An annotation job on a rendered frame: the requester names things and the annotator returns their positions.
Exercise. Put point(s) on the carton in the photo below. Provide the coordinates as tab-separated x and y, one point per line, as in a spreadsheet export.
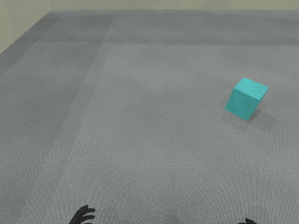
245	98

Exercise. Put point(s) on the left robot hand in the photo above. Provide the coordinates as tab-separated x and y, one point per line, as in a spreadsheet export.
78	217

